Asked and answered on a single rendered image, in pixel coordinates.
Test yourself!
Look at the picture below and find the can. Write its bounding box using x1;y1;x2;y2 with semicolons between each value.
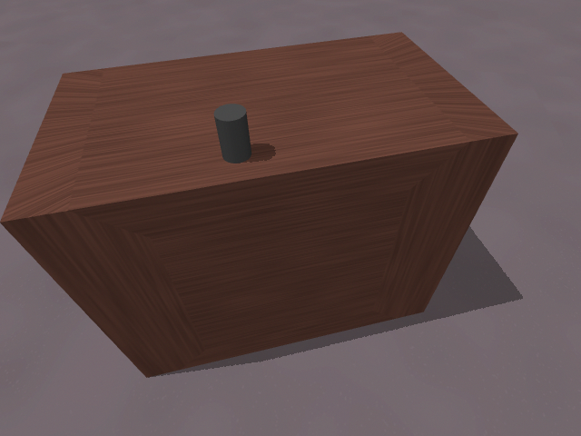
214;104;251;164

